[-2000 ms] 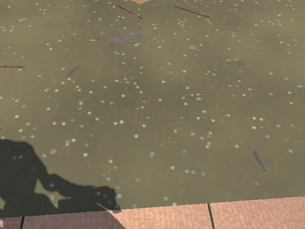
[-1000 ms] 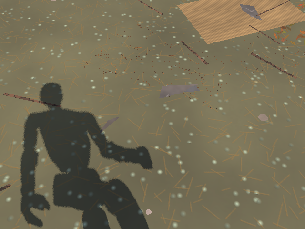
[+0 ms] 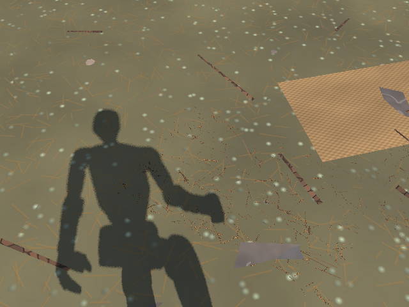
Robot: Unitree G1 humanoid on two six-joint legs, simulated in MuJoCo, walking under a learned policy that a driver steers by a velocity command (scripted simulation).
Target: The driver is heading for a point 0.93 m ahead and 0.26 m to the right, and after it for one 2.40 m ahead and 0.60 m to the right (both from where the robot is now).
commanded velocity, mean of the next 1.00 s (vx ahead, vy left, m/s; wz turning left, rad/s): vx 0.50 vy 0.00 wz -0.45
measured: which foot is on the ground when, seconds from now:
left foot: up 0.00-0.06, down 0.08-0.62, up 0.64-1.00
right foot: down 0.00-0.10, up 0.12-0.60, down 0.62-1.00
